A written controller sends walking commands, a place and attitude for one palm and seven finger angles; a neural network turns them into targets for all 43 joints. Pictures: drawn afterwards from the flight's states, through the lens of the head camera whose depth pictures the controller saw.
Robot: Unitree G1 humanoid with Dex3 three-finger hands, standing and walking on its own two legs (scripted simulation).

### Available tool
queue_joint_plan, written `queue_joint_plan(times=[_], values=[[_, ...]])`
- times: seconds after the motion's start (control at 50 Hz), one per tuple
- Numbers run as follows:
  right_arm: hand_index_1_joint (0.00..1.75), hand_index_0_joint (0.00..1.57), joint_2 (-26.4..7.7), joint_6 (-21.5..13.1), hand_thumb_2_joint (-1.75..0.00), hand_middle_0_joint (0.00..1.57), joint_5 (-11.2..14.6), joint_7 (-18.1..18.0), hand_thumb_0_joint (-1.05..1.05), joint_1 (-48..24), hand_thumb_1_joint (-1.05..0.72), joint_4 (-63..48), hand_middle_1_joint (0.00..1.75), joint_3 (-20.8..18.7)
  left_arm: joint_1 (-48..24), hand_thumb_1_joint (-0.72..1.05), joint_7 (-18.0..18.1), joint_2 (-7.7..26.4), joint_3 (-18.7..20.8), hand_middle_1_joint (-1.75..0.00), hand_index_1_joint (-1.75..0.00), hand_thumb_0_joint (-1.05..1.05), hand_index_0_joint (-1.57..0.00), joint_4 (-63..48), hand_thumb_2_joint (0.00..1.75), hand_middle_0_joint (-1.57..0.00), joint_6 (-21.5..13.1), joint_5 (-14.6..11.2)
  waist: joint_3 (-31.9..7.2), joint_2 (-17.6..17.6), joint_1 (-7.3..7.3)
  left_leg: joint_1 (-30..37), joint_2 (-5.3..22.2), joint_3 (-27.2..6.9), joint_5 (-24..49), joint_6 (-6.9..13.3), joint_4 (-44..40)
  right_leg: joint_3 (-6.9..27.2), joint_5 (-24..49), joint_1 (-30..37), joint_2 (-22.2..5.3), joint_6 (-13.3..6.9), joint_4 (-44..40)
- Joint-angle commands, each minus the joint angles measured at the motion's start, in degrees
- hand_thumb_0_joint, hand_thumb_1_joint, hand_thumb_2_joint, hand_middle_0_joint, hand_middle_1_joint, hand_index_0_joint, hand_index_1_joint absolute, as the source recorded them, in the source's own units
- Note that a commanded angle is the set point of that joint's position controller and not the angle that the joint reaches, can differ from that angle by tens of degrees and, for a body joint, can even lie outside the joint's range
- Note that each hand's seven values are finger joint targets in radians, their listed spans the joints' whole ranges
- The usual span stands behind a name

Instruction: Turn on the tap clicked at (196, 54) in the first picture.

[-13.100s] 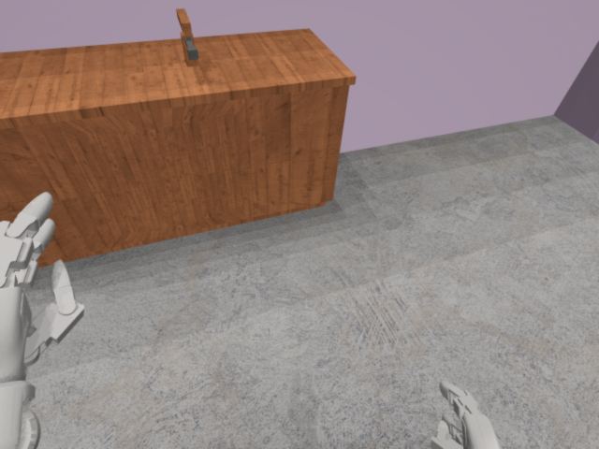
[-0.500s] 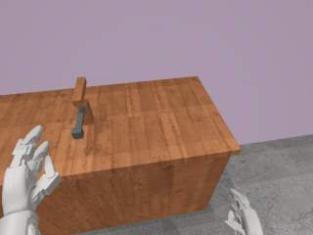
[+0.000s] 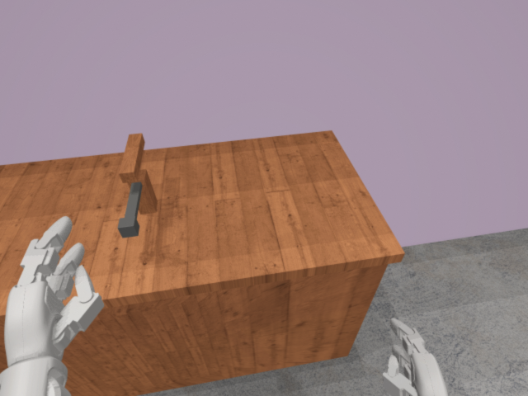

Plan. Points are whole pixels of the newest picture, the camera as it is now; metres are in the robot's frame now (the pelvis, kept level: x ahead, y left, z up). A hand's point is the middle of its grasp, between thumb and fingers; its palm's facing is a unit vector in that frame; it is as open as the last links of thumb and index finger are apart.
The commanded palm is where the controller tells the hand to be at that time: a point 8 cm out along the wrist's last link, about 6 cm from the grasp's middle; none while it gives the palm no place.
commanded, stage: turn the palm inward beside the body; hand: left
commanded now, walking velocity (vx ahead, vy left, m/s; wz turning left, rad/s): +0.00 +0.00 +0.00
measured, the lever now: (128, 227) +0.37 +0.31 +0.04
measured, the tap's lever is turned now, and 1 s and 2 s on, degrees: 0 0 0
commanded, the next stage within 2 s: reach beside the lever's end, fingers flat in 0.10 s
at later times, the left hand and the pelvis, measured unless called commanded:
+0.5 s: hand (104, 288) +0.20 +0.24 +0.12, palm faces +0.48 -0.87 -0.12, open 7.4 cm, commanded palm +0.16 +0.28 +0.13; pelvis +0.01 -0.01 +0.00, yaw +0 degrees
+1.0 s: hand (107, 266) +0.25 +0.26 +0.10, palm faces +0.49 -0.87 -0.10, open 7.5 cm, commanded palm +0.21 +0.31 +0.09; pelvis +0.00 +0.00 +0.00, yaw +0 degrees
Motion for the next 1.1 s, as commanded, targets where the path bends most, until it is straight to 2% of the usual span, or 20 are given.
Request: queue_joint_plan(times=[0.0,0.18,0.24,0.28,0.3,0.36,0.38,0.44,0.48,0.52,0.58,0.64,0.68,0.82,0.88,0.94,0.98,1.0,1.02,1.08], values=[[0.3,0.2,-5.92,-3.62,-0.9,0.2,0.16,-0.28,0.0,-8.41,-0.9,-10.04,0.3,-2.35,-4.66,0.9,0.19,6.98,4.52,-0.3,-0.3,0.0,-0.2,-12.86,0.9,-0.2,-4.41,0.25,-2.17,-0.56,-0.3,4.74,-1.58,0.71,3.6,2.63,-5.89,0.77,6.68,-4.44,0.39,-0.31,-8.91],[0.3,0.2,-6.21,-3.61,-0.9,0.2,0.05,-0.12,0.0,-7.53,-0.9,-9.92,0.3,-2.73,-3.61,0.9,0.26,8.52,6.26,-0.3,-0.3,0.0,-0.2,-12.04,0.9,-0.2,-5.16,0.52,-2.3,-0.24,0.12,4.98,-1.63,0.98,6.61,2.59,-5.24,0.87,10.42,-3.42,0.46,-0.42,-8.59],[0.3,0.2,-6.31,-3.06,-0.9,0.2,0.03,-0.23,0.0,-7.52,-0.9,-9.72,0.3,-2.82,-4.49,0.9,-0.17,7.33,5.98,-0.3,-0.3,0.0,-0.2,-9.23,0.9,-0.2,-5.28,-0.08,-1.9,-3.1,-0.4,4.32,-1.83,1.19,6.64,2.75,-4.83,1.04,11.2,-3.88,0.49,-0.12,-8.54],[0.3,0.2,-6.45,-2.71,-0.9,0.2,0.11,-0.49,0.0,-7.28,-0.9,-9.23,0.3,-2.99,-5.56,0.9,-0.36,9.3,7.97,-0.3,-0.3,0.0,-0.2,-7.77,0.9,-0.2,-5.35,-0.04,-1.59,-2.04,-0.33,4.29,-1.9,1.31,6.74,2.74,-4.88,1.28,11.17,-3.77,0.58,-0.15,-8.95],[0.3,0.2,-6.15,-2.72,-0.9,0.2,0.06,-0.52,0.0,-7.66,-0.9,-9.53,0.3,-2.85,-7.44,0.9,-0.52,7.7,6.47,-0.3,-0.3,0.0,-0.2,-7.87,0.9,-0.2,-5.66,-0.2,-1.93,-2.52,-0.79,4.6,-1.97,1.36,6.45,2.74,-4.86,1.25,10.87,-4.16,0.42,0.02,-8.81],[0.3,0.2,-6.44,-2.8,-0.9,0.2,-0.08,-0.59,0.0,-7.32,-0.9,-8.8,0.3,-3.16,-9.42,0.9,-0.7,8.8,7.91,-0.3,-0.3,0.0,-0.2,-5.37,0.9,-0.2,-7.17,-0.36,-2.86,-3.02,-0.87,4.54,-2.11,1.47,7.13,2.77,-4.39,1.7,11.98,-3.85,0.46,0.02,-8.64],[0.3,0.2,-6.44,-2.92,-0.9,0.2,0.06,-0.58,0.0,-7.28,-0.9,-8.62,0.3,-3.3,-9.57,0.9,-0.8,10.38,9.1,-0.3,-0.3,0.0,-0.2,-5.67,0.9,-0.2,-7.61,0.01,-3.72,-0.17,-0.6,5.15,-2.09,1.67,8.04,2.71,-4.31,1.85,12.79,-3.36,0.43,-0.19,-8.57],[0.3,0.2,-6.44,-3.16,-0.9,0.2,-0.2,-0.29,0.0,-6.9,-0.9,-8.43,0.3,-3.31,-9.83,0.9,-1.29,9.0,8.0,-0.3,-0.3,0.0,-0.2,-3.72,0.9,-0.2,-9.11,-0.26,-4.65,-1.85,-1.0,4.93,-2.18,1.6,8.99,2.66,-3.93,1.69,14.59,-3.26,0.43,-0.07,-7.71],[0.3,0.2,-6.63,-3.11,-0.9,0.2,-0.15,-0.12,0.0,-6.58,-0.9,-8.14,0.3,-3.51,-8.72,0.9,-1.68,10.29,9.42,-0.3,-0.3,0.0,-0.2,-2.29,0.9,-0.2,-9.4,-0.2,-4.73,0.38,-0.53,4.51,-2.11,1.71,9.48,2.49,-3.98,1.76,15.34,-2.78,0.4,-0.26,-7.51],[0.3,0.2,-6.61,-2.96,-0.9,0.2,-0.03,-0.2,0.0,-6.69,-0.9,-8.0,0.3,-3.48,-11.07,0.9,-1.76,9.9,9.37,-0.3,-0.3,0.0,-0.2,-0.72,0.9,-0.2,-9.82,-0.55,-4.19,-2.22,-1.08,4.1,-1.99,1.51,8.92,2.5,-4.04,1.55,14.79,-3.39,0.54,-0.14,-7.42],[0.3,0.2,-6.8,-2.86,-0.9,0.2,-0.09,-0.04,0.0,-6.64,-0.9,-8.03,0.3,-3.81,-10.05,0.9,-1.62,10.74,10.37,-0.3,-0.3,0.0,-0.2,0.39,0.9,-0.2,-10.34,-0.3,-4.7,-0.24,-0.62,3.87,-2.05,1.79,9.24,2.44,-3.93,1.68,15.14,-3.22,0.5,-0.26,-7.29],[0.3,0.2,-6.9,-2.53,-0.9,0.2,-0.2,-0.08,0.0,-6.66,-0.9,-7.85,0.3,-3.73,-13.6,0.9,-1.31,9.79,9.54,-0.29,-0.29,0.0,-0.2,2.16,0.9,-0.2,-11.08,-0.52,-4.03,-2.99,-1.55,2.96,-2.18,1.57,7.68,2.52,-3.76,1.57,13.45,-4.59,0.64,0.01,-7.19],[0.3,0.2,-6.95,-2.28,-0.9,0.2,-0.06,-0.23,0.0,-6.76,-0.9,-7.43,0.3,-3.89,-15.4,0.9,-1.07,11.89,11.62,-0.29,-0.29,0.0,-0.2,3.49,0.9,-0.2,-11.51,-0.46,-3.66,-1.5,-1.35,2.47,-2.17,1.56,6.66,2.45,-4.06,1.99,12.07,-4.66,0.64,-0.17,-7.58],[0.3,0.2,-7.23,-2.13,-0.9,0.2,-0.04,-0.39,0.0,-7.27,-0.9,-6.37,0.3,-3.77,-23.91,0.9,-1.35,11.88,10.49,-0.27,-0.27,0.0,-0.19,8.95,0.9,-0.19,-13.31,0.18,-4.99,-0.05,-2.75,2.54,-2.09,1.06,4.02,2.41,-4.14,2.05,8.42,-6.33,0.95,-0.38,-7.12],[0.3,0.2,-7.63,-1.79,-0.9,0.2,-0.1,-0.34,0.0,-6.68,-0.9,-6.13,0.3,-3.92,-24.58,0.9,-1.57,13.59,12.05,-0.26,-0.26,0.0,-0.19,12.12,0.9,-0.19,-13.32,0.4,-6.52,0.14,-2.37,2.12,-2.1,1.1,4.86,2.4,-4.08,2.03,9.52,-5.62,1.02,-0.44,-6.68],[0.3,0.2,-7.57,-1.5,-0.9,0.2,-0.37,-0.05,0.0,-6.51,-0.9,-6.4,0.3,-4.02,-25.67,0.9,-1.54,12.02,10.9,-0.26,-0.26,0.0,-0.19,13.58,0.9,-0.19,-13.87,0.51,-7.74,0.22,-2.23,2.53,-2.09,1.07,6.48,2.29,-3.72,1.77,11.61,-5.36,1.09,-0.54,-5.79],[0.3,0.2,-7.92,-0.85,-0.9,0.2,-0.27,0.07,0.0,-6.15,-0.9,-6.3,0.3,-4.33,-24.13,0.9,-1.23,14.32,13.71,-0.25,-0.25,0.0,-0.18,16.48,0.9,-0.18,-13.75,0.64,-7.94,-0.98,-1.64,1.57,-1.87,1.12,7.11,2.24,-3.78,1.65,12.2,-4.85,1.27,-0.53,-5.56],[0.3,0.2,-7.59,-0.63,-0.9,0.2,-0.28,0.15,0.0,-6.37,-0.9,-6.75,0.3,-4.16,-25.84,0.9,-1.38,12.27,11.58,-0.25,-0.25,0.0,-0.18,15.71,0.9,-0.18,-13.98,0.61,-8.24,-0.38,-2.02,1.79,-1.96,1.25,7.24,2.2,-3.69,1.57,12.41,-5.07,1.11,-0.43,-5.18],[0.3,0.2,-7.63,-0.57,-0.9,0.2,-0.24,0.25,0.0,-6.23,-0.9,-6.51,0.3,-4.13,-28.02,0.9,-1.28,12.41,11.33,-0.25,-0.25,0.0,-0.18,15.9,0.9,-0.18,-14.49,0.81,-7.58,-0.03,-2.6,1.74,-1.8,1.03,6.57,2.1,-3.59,1.46,11.58,-6.13,1.25,-0.47,-5.13],[0.3,0.2,-7.93,-0.04,-0.9,0.2,-0.54,0.42,0.0,-5.64,-0.9,-6.37,0.3,-4.47,-27.74,0.9,-0.6,13.99,13.26,-0.24,-0.24,0.0,-0.18,17.78,0.9,-0.18,-15.54,1.27,-8.41,-0.15,-2.09,1.14,-1.7,0.77,6.86,2.1,-3.38,1.42,11.63,-6.09,1.51,-0.63,-4.49]])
